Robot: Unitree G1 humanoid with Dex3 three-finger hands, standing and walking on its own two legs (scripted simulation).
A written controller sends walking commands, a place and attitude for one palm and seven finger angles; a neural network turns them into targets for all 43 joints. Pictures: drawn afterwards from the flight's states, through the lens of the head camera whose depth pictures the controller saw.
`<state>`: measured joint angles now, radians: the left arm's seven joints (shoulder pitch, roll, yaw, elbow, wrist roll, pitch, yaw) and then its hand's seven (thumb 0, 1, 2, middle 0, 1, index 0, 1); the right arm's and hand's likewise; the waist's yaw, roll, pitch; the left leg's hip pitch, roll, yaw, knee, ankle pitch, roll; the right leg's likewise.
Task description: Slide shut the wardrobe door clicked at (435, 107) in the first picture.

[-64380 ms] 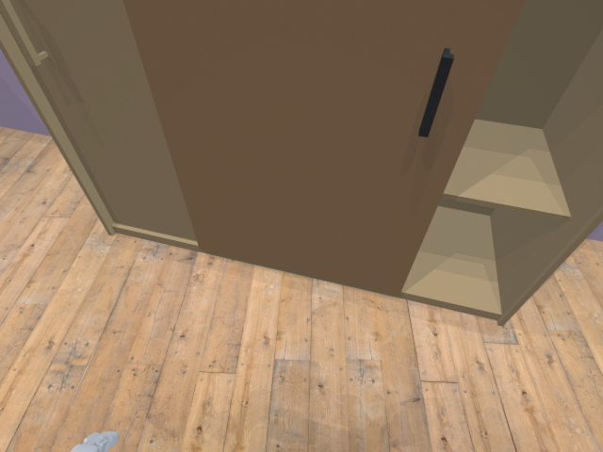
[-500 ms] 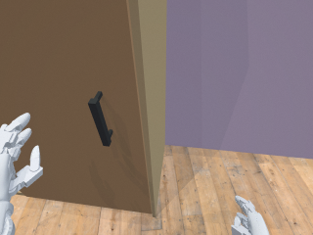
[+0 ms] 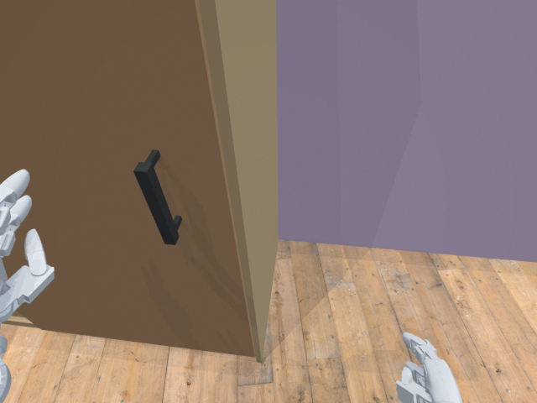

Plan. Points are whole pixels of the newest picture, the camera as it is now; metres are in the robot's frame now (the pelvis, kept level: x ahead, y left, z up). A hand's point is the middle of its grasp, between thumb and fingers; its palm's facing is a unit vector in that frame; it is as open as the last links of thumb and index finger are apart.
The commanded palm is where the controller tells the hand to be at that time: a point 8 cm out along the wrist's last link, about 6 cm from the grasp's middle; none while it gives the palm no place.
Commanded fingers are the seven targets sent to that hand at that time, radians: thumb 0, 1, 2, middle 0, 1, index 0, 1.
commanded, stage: step back with the hand held close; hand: left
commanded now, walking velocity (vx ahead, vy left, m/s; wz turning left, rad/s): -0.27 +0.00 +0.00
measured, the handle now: (163, 199) +0.39 +0.23 +0.09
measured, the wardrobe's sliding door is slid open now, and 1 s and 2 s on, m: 0.00 0.00 0.00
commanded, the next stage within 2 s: stop stepping back and stand still in 1.02 s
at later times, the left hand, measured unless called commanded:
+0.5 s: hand out of the picture +0.15 +0.33 +0.16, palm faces +0.38 -0.80 -0.47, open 7.4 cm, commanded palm +0.09 +0.36 +0.18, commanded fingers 0.00 0.90 0.90 -0.20 -0.30 -0.20 -0.30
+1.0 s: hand out of the picture +0.05 +0.43 +0.17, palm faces +0.43 -0.83 -0.35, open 7.4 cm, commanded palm -0.01 +0.48 +0.18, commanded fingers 0.00 0.90 0.90 -0.20 -0.30 -0.20 -0.30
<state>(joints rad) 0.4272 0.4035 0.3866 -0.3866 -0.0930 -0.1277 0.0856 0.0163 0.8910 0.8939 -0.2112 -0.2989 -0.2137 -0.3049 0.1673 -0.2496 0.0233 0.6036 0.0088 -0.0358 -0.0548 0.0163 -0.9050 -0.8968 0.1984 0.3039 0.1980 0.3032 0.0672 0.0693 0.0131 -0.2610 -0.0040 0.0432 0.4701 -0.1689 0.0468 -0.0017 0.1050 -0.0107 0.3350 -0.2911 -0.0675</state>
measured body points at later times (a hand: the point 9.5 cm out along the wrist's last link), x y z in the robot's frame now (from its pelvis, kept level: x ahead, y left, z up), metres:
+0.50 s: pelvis -0.05 +0.06 -0.01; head -0.04 +0.08 +0.44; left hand +0.13 +0.37 +0.19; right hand +0.11 -0.18 -0.08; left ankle +0.05 +0.09 -0.74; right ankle -0.07 -0.07 -0.74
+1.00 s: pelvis -0.16 +0.18 -0.05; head -0.13 +0.25 +0.39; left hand +0.02 +0.48 +0.19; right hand +0.04 -0.05 -0.09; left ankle -0.05 +0.27 -0.75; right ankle -0.13 -0.02 -0.73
